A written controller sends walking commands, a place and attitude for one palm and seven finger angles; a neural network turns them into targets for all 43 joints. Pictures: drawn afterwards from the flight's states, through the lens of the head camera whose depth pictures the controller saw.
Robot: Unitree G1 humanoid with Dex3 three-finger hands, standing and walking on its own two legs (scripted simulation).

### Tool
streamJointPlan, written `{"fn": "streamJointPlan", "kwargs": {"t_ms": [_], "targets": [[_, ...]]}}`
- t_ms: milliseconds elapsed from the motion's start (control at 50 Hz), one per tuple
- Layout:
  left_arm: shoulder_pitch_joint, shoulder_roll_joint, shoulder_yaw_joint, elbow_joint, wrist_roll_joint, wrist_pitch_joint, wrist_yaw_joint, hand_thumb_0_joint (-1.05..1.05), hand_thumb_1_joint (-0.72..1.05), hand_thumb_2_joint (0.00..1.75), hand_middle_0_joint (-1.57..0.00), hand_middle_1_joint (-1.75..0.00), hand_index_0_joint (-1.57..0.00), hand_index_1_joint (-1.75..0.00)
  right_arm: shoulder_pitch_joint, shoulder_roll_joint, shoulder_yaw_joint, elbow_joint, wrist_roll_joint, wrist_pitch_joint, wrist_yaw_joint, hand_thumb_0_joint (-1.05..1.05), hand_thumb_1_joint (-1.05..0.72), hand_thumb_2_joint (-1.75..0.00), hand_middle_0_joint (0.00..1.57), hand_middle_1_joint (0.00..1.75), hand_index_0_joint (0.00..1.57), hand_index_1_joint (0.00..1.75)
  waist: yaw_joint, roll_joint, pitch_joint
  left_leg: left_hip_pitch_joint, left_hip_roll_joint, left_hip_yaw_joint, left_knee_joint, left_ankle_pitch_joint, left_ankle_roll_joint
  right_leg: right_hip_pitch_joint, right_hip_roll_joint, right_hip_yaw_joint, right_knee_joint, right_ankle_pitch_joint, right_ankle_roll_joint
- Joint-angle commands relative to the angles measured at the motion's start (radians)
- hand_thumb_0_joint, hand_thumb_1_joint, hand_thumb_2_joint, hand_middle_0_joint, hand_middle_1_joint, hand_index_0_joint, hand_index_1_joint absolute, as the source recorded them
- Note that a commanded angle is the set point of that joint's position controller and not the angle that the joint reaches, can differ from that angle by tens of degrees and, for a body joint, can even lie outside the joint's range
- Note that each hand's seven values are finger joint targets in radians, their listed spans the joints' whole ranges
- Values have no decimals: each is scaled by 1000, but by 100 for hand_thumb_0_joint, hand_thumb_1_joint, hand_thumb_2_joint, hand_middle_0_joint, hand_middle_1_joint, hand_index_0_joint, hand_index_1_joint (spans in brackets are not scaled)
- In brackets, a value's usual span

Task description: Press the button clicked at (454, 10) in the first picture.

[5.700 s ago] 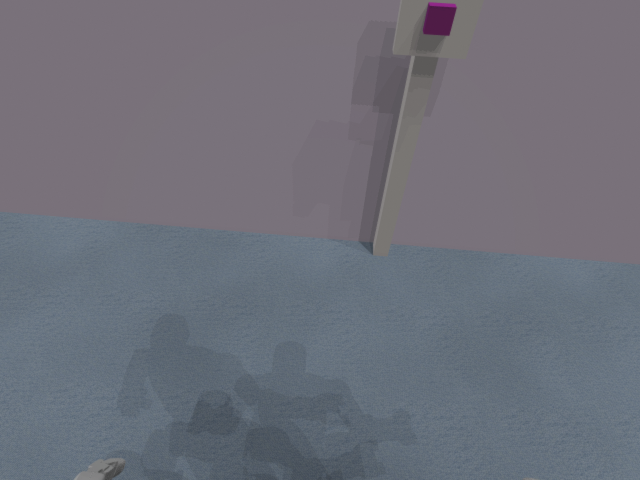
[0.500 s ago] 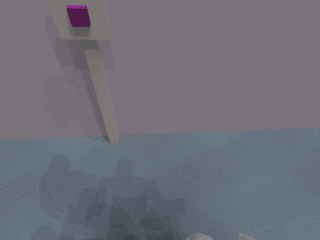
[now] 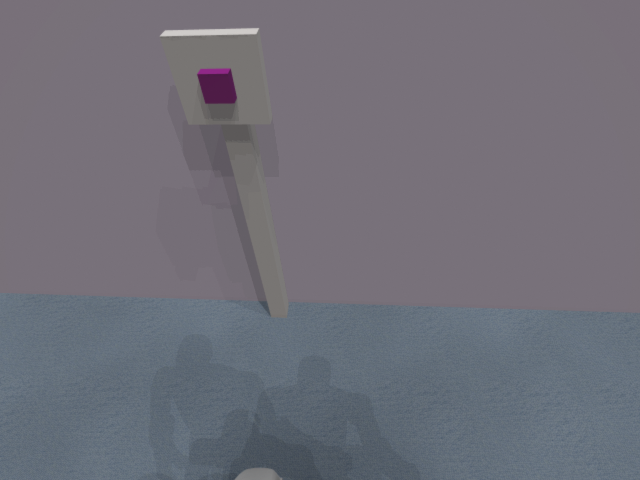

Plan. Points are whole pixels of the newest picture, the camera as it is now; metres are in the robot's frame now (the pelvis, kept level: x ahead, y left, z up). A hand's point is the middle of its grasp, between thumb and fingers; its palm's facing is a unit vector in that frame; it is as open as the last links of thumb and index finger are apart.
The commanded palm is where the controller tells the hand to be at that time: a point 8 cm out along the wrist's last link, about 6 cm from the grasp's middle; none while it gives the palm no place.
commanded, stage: take the last steps up to it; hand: left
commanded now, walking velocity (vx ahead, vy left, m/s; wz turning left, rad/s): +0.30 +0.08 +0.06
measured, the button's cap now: (218, 85) +0.77 +0.26 +0.14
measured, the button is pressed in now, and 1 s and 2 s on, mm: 0 0 0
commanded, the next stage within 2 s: come to a stop and stand still in 0.66 s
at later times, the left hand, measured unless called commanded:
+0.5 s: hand out of the picture +0.14 +0.30 -0.18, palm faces +0.06 -0.98 -0.17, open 7.4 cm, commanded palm none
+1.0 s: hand (213, 340) +0.38 +0.24 -0.17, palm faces -0.02 -0.97 -0.23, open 7.2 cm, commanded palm none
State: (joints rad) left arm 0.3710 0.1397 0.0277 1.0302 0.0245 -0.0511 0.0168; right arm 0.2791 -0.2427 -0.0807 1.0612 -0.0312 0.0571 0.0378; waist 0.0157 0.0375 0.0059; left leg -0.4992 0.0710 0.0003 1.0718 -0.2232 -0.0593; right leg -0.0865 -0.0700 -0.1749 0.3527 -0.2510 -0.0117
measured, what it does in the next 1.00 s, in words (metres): walks ahead: left foot, then right foot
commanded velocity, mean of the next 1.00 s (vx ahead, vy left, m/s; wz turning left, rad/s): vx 0.09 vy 0.02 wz -0.04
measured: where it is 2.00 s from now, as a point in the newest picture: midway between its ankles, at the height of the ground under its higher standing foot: outside the picture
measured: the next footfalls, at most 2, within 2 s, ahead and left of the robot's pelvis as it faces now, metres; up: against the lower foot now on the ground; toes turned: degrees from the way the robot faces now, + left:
left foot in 0.24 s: +0.15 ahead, +0.19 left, +0.00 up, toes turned +9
right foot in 0.82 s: +0.36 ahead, -0.02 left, +0.00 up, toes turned -10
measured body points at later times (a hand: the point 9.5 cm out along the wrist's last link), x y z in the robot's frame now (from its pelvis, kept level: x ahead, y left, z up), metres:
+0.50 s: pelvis +0.13 +0.12 +0.00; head +0.13 +0.13 +0.44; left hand +0.14 +0.35 -0.17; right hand +0.17 -0.12 -0.15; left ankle +0.11 +0.18 -0.75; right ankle +0.15 -0.02 -0.67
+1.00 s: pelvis +0.28 +0.08 -0.01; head +0.32 +0.05 +0.43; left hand +0.39 +0.30 -0.16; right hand +0.22 -0.13 -0.18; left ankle +0.22 +0.22 -0.68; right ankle +0.32 -0.01 -0.75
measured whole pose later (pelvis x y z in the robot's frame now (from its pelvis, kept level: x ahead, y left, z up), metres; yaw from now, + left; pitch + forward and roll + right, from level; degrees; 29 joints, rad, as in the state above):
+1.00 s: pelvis +0.28 +0.08 -0.01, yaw -2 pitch +0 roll +1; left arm 0.11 0.13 0.04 1.01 0.02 -0.03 0.05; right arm 0.32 -0.13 -0.05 1.12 0.00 0.03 -0.03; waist -0.03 0.03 0.10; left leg -0.37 0.03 0.01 1.05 -0.53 -0.04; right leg -0.32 -0.04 -0.14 0.54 -0.22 -0.06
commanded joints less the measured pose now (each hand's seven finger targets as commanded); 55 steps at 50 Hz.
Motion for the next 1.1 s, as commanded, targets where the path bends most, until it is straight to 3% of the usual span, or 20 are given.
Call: {"fn": "streamJointPlan", "kwargs": {"t_ms": [0,140,180,200,220,240,260,320,380,500,680,720,760,780,800,820,860,900,940,1080], "targets": [[132,156,30,13,5,-23,7,0,90,90,-20,-30,-20,-30,-144,-17,7,-108,1,-38,3,0,-90,-90,20,30,20,30,44,-178,101,-190,36,24,-88,8,5,70,-273,241,-215,-39,-88],[128,183,35,69,12,-13,9,0,90,90,-20,-30,-20,-30,-170,20,29,-120,15,-70,9,0,-90,-90,20,30,20,30,33,-228,111,98,6,117,-425,-69,50,-56,-267,154,-136,57,-85],[104,179,39,78,5,-2,7,0,90,90,-20,-30,-20,-30,-48,-5,25,-77,14,-85,-1,0,-90,-90,20,30,20,30,-30,-167,69,353,-31,165,-565,-3,57,-172,-210,98,-22,11,-52],[101,146,32,75,4,3,4,0,90,90,-20,-30,-20,-30,85,-59,11,-36,12,-94,-15,0,-90,-90,20,30,20,30,-87,-26,10,532,-6,134,-626,-45,62,-242,-155,48,165,4,-30],[117,78,23,55,-6,7,-2,0,90,90,-20,-30,-20,-30,214,-171,-17,-1,-1,-104,-30,0,-90,-90,20,30,20,30,-127,257,-52,665,233,-187,-721,-146,117,-425,-36,-33,469,-231,18],[74,61,14,13,-3,8,-2,0,90,90,-20,-30,-20,-30,292,-216,-24,14,5,-96,-42,0,-90,-90,20,30,20,30,-141,281,-50,655,352,-374,-848,-212,186,-547,19,34,680,-377,18],[23,66,15,8,0,14,3,0,90,90,-20,-30,-20,-30,237,-191,-18,14,8,-94,-53,0,-90,-90,20,30,20,30,-133,254,-36,567,367,-385,-892,-327,201,-574,-18,109,817,-338,1],[11,62,29,40,8,23,-20,0,90,90,-20,-30,-20,-30,42,-45,20,-42,11,-107,-56,0,-90,-90,20,30,20,30,-35,58,122,279,255,-182,-936,-250,168,-510,-84,142,853,-85,2],[71,39,36,60,11,36,-22,0,90,90,-20,-30,-20,-30,52,11,24,-37,15,-133,-64,0,-90,-90,20,30,20,30,0,54,78,297,198,-60,-937,-23,172,-472,-70,140,809,23,21],[-48,66,43,2,4,52,-22,0,90,90,-20,-30,-20,-30,110,5,32,-8,19,-146,-71,0,-90,-90,20,30,20,30,6,35,97,415,212,-4,-914,307,193,-585,-65,165,727,92,47],[-302,50,21,-79,-3,39,-22,0,90,90,-20,-30,-20,-30,254,0,34,75,-2,-127,-78,0,-90,-90,20,30,20,30,-70,47,141,521,228,51,-792,645,197,-500,-16,76,390,15,1],[-276,51,19,-76,-4,32,-21,0,90,90,-20,-30,-20,-30,246,-13,32,81,-1,-121,-79,0,-90,-90,20,30,20,30,-54,57,108,524,224,68,-723,746,190,-399,21,45,309,-14,-18],[-139,68,21,-28,-2,14,-15,0,90,90,-20,-30,-20,-30,230,-21,34,85,11,-117,-80,0,-90,-90,20,30,20,30,9,53,16,514,173,99,-549,862,148,-186,70,12,160,113,-27],[-30,113,29,5,-2,2,-5,0,90,90,-20,-30,-20,-30,224,-10,37,80,22,-117,-77,0,-90,-90,20,30,20,30,51,10,-57,392,141,107,-416,771,108,37,22,65,115,371,-36],[85,189,46,44,-1,-13,14,0,90,90,-20,-30,-20,-30,240,26,40,66,34,-122,-75,0,-90,-90,20,30,20,30,78,-107,-186,174,40,155,-200,386,52,302,-210,303,193,980,-127],[114,240,45,58,-16,-10,20,0,90,90,-20,-30,-20,-30,233,44,38,53,47,-111,-82,0,-90,-90,20,30,20,30,63,-111,-235,133,-51,104,-5,-382,26,308,-403,409,169,1384,-263],[-32,226,41,5,-9,6,32,0,90,90,-20,-30,-20,-30,159,51,30,30,46,-80,-84,0,-90,-90,20,30,20,30,38,-136,-180,121,-20,-22,62,-392,41,107,-374,392,118,1139,-284],[-123,178,33,-18,-7,27,42,0,90,90,-20,-30,-20,-30,121,75,31,35,36,-43,-83,0,-90,-90,20,30,20,30,-3,-40,-56,123,-12,-27,32,-338,35,-69,-312,287,68,953,-218],[-156,171,39,-34,-3,33,40,0,90,90,-20,-30,-20,-30,138,75,22,32,29,-13,-74,0,-90,-90,20,30,20,30,-27,-109,-41,121,-26,-5,16,-293,17,-132,-275,225,48,875,-176],[-211,205,60,-96,8,57,32,0,90,90,-20,-30,-20,-30,33,27,4,-58,18,2,-53,0,-90,-90,20,30,20,30,-22,-226,-60,119,-41,13,-75,-201,-6,-181,-228,217,23,562,-166]]}}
